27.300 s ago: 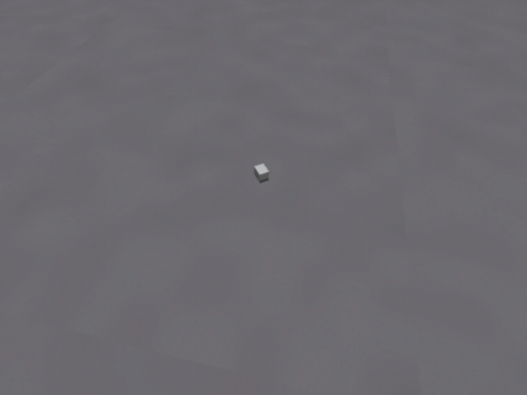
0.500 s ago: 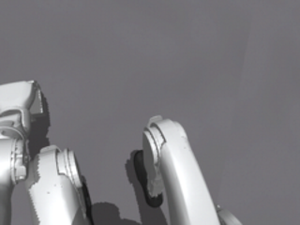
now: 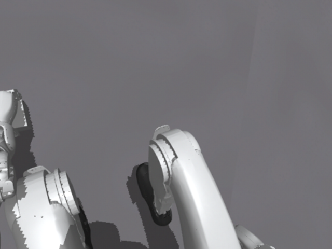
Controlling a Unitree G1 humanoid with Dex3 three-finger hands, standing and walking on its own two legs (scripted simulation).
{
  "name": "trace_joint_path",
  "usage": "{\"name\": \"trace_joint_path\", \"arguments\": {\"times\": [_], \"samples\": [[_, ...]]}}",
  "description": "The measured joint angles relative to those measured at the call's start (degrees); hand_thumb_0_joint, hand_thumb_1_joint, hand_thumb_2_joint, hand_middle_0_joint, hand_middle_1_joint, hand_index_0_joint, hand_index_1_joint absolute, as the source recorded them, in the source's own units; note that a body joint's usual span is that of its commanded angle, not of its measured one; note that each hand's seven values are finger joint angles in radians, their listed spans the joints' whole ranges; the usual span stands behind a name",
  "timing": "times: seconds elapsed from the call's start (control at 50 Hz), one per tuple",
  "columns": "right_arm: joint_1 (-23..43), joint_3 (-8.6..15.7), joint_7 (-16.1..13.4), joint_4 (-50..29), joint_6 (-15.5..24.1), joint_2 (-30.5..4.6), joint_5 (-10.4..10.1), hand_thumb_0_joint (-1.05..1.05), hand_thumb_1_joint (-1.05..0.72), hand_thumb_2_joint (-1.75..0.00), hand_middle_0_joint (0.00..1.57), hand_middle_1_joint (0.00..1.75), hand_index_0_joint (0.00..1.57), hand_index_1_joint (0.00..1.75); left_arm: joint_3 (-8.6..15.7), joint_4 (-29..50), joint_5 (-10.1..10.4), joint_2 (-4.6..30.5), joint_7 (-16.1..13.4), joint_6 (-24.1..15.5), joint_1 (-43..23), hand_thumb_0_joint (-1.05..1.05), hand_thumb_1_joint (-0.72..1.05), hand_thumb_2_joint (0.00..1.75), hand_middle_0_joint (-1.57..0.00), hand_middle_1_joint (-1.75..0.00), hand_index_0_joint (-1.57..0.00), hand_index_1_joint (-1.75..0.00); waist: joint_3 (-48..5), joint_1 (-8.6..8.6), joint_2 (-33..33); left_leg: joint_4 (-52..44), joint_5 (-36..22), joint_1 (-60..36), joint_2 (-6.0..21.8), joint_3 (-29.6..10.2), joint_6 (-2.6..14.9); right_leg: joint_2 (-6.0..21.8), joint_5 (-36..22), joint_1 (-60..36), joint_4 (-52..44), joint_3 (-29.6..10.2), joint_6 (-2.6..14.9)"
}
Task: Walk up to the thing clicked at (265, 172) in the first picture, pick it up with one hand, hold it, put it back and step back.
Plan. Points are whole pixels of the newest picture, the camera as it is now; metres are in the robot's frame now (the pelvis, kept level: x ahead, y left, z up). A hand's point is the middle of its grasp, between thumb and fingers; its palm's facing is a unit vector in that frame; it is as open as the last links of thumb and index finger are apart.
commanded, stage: rest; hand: left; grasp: from above
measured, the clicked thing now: (13, 116) +0.45 +0.22 -0.27
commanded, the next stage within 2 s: open in 0.64 s
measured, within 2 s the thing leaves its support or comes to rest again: rests again in 0.26 s
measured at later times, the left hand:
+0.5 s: hand (8, 123) +0.43 +0.23 -0.25, palm faces -0.46 -0.10 -0.88, open 9.7 cm
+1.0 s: hand (9, 124) +0.43 +0.23 -0.25, palm faces -0.46 -0.09 -0.88, open 9.9 cm
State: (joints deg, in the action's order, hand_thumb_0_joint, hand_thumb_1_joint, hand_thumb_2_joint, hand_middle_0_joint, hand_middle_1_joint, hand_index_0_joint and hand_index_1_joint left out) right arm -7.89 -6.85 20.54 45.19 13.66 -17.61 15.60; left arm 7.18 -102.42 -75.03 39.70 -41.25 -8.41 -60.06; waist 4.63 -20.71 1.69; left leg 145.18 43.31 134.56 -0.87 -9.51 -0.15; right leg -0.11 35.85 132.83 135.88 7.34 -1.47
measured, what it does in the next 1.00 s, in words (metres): stands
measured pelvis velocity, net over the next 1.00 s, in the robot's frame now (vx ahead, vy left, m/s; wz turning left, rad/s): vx -0.01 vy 0.00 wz -0.04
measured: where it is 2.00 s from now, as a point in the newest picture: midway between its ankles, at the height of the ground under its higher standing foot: (122, 226)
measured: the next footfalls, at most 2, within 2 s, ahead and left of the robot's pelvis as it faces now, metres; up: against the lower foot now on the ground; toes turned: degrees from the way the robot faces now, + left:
none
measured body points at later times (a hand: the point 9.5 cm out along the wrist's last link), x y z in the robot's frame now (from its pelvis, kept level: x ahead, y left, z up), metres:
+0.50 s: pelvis +0.00 +0.00 +0.00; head +0.27 +0.09 +0.35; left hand +0.45 +0.23 -0.20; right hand +0.02 -0.26 -0.07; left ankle +0.06 +0.12 -0.27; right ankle +0.11 -0.12 -0.27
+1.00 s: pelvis -0.01 +0.00 +0.00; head +0.27 +0.10 +0.34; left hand +0.45 +0.23 -0.20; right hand +0.02 -0.25 -0.06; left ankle +0.06 +0.12 -0.27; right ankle +0.11 -0.12 -0.27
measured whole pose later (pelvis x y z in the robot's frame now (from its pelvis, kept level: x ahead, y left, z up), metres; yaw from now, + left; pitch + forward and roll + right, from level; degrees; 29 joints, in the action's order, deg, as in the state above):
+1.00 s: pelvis -0.01 +0.00 +0.00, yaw -2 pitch +30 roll -13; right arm -6.5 -10.8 23.3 43.3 18.7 -19.5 15.5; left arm 2.7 -104.7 -73.3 42.8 -44.1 -8.9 -60.3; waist 7.5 -21.8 4.4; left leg 145.6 43.2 133.3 -0.6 -11.8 -0.2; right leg -0.8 34.8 130.6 134.3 9.3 -1.9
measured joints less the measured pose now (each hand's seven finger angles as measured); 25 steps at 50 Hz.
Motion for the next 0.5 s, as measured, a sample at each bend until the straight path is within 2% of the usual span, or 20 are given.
{"name": "trace_joint_path", "arguments": {"times": [0.1,0.36,0.5], "samples": [[-0.19,-0.42,0.47,0.06,0.49,-0.06,-0.22,0.0,-0.92,-0.9,0.19,0.3,0.2,0.3,0.03,0.04,0.21,0.46,-0.14,-0.41,0.29,0.06,0.17,0.29,-1.18,-0.21,-0.77,-0.21,0.36,0.05,0.27,0.08,0.1,-0.08,0.02,-0.25,-0.05,-0.06,-0.01,-0.16,-0.11,0.21,0.0],[-0.11,-1.65,1.57,-0.43,2.1,-0.88,-0.13,0.0,-0.91,-0.9,0.19,0.3,0.2,0.3,-1.89,-1.24,-0.07,1.99,-1.27,-0.9,-0.19,0.06,0.18,0.29,-1.18,-0.2,-0.77,-0.2,0.99,-0.83,1.33,0.26,0.16,-0.46,-0.07,-1.16,-0.2,-0.13,-0.12,-0.97,-0.57,1.0,-0.04],[0.61,-1.99,1.95,-0.83,2.82,-1.61,-0.06,0.0,-0.91,-0.9,0.19,0.3,0.2,0.3,-1.75,-1.95,0.25,2.49,-2.34,-0.36,-0.1,0.06,0.19,0.28,-1.18,-0.2,-0.76,-0.19,1.69,-1.21,1.57,0.19,0.2,-0.61,0.13,-1.48,-0.25,-0.35,-0.38,-1.01,-0.83,1.27,0.0]]}}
